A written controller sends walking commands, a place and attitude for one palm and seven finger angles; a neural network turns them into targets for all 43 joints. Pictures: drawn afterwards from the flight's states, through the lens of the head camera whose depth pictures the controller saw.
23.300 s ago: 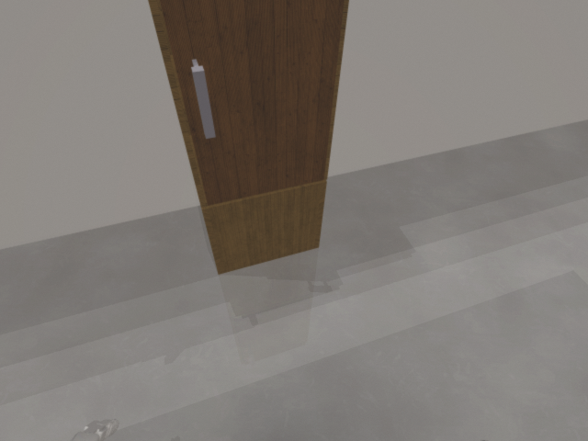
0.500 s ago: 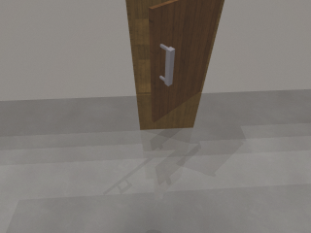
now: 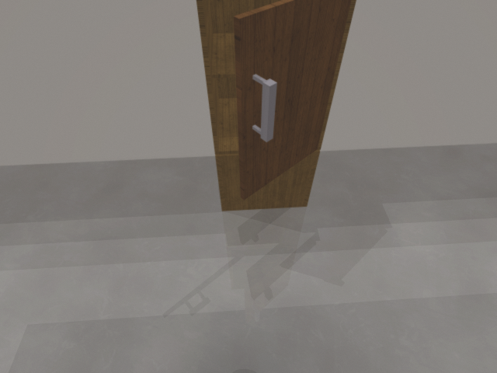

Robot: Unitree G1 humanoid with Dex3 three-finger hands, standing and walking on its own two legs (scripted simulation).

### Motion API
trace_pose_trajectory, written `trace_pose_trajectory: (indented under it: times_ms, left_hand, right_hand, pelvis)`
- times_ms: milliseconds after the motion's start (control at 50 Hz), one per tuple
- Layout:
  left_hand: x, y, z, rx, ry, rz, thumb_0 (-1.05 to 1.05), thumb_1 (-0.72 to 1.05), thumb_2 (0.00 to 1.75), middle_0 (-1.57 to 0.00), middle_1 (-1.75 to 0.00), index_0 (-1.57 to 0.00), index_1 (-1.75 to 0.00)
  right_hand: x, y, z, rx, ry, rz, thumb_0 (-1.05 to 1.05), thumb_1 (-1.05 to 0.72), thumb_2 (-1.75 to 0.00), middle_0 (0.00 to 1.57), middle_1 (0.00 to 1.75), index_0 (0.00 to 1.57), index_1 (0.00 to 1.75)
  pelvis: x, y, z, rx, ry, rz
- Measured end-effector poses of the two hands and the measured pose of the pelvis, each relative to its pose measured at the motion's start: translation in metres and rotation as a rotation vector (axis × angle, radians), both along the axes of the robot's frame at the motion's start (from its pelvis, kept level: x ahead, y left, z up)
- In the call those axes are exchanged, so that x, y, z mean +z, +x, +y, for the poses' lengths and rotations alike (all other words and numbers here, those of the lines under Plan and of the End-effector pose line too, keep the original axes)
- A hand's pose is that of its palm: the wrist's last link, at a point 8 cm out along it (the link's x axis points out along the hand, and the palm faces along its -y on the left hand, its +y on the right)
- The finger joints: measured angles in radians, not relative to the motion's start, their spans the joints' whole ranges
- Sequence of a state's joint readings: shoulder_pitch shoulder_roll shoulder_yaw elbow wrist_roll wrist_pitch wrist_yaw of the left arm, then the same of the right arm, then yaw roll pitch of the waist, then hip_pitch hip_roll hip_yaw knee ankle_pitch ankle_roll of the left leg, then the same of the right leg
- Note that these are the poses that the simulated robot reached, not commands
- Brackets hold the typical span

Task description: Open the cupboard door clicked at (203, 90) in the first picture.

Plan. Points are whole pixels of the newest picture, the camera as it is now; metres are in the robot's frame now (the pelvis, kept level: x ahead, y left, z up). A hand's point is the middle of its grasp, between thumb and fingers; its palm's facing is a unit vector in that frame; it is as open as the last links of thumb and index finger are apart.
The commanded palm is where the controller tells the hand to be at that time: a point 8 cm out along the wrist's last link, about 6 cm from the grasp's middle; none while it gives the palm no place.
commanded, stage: walk to a spot facing it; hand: left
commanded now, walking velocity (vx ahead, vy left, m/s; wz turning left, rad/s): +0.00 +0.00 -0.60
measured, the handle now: (262, 108) +0.72 +0.01 +0.02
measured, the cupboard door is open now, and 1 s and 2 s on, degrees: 38 38 38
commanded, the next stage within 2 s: none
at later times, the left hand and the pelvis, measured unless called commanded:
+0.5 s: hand out of the picture +0.09 +0.19 -0.17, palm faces -0.18 -0.95 -0.25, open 7.4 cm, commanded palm none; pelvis -0.03 +0.00 -0.01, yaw -13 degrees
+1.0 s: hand out of the picture +0.13 +0.15 -0.19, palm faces -0.42 -0.88 -0.20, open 7.4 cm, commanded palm none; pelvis -0.03 +0.00 -0.01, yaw -29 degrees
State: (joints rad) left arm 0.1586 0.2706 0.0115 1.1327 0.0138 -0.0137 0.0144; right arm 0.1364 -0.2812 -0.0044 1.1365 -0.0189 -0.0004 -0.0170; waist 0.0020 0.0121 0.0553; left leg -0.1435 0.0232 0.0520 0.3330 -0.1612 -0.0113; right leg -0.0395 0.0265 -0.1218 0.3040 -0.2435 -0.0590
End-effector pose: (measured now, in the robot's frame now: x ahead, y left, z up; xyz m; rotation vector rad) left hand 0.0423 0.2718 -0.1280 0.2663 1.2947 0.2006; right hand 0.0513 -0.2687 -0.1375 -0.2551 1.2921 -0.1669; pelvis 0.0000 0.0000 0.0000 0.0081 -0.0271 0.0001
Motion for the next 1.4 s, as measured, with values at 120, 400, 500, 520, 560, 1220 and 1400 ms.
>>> trace_pose_trajectory:
  times_ms: [120,400,500,520,560,1220,1400]
  left_hand:
    - [-0.006,0.004,-0.004,-0.018,-0.007,0.027,0.00,0.91,0.90,-0.20,-0.30,-0.20,-0.30]
    - [-0.023,0.023,-0.015,-0.125,-0.068,0.064,0.00,0.91,0.90,-0.20,-0.30,-0.20,-0.30]
    - [-0.013,0.047,-0.032,-0.189,-0.057,-0.001,0.00,0.91,0.90,-0.20,-0.30,-0.20,-0.30]
    - [-0.012,0.051,-0.037,-0.204,-0.052,-0.015,0.00,0.91,0.90,-0.20,-0.30,-0.20,-0.30]
    - [-0.015,0.058,-0.045,-0.235,-0.034,-0.048,0.00,0.91,0.90,-0.20,-0.30,-0.20,-0.30]
    - [-0.014,0.145,-0.134,-0.659,-0.079,-0.030,0.00,0.91,0.90,-0.20,-0.30,-0.19,-0.30]
    - [0.002,0.143,-0.187,-0.772,-0.038,-0.067,0.00,0.91,0.90,-0.20,-0.30,-0.20,-0.30]
  right_hand:
    - [-0.003,-0.007,0.006,-0.053,-0.001,-0.007,0.00,-0.91,-0.89,0.20,0.30,0.20,0.30]
    - [-0.014,-0.079,0.036,-0.211,0.023,0.040,0.00,-0.91,-0.89,0.20,0.30,0.20,0.30]
    - [-0.022,-0.109,0.029,-0.261,0.055,0.068,0.00,-0.91,-0.89,0.20,0.30,0.20,0.30]
    - [-0.025,-0.113,0.025,-0.274,0.062,0.065,0.00,-0.91,-0.89,0.20,0.30,0.20,0.30]
    - [-0.035,-0.119,0.014,-0.305,0.073,0.054,0.00,-0.91,-0.89,0.20,0.30,0.20,0.30]
    - [-0.007,-0.204,0.015,-0.664,0.005,-0.029,0.00,-0.91,-0.89,0.20,0.30,0.20,0.30]
    - [-0.014,-0.247,-0.010,-0.807,0.034,0.000,0.01,-0.91,-0.89,0.20,0.30,0.20,0.30]
  pelvis:
    - [-0.003,0.000,0.002,-0.048,-0.007,0.007]
    - [-0.013,-0.017,0.013,-0.177,0.002,0.014]
    - [-0.013,-0.026,0.002,-0.227,-0.003,0.013]
    - [-0.015,-0.027,-0.002,-0.238,-0.003,0.013]
    - [-0.024,-0.030,-0.013,-0.258,0.015,0.016]
    - [-0.014,-0.041,-0.026,-0.657,0.001,0.055]
    - [-0.009,-0.049,-0.052,-0.769,0.039,0.029]
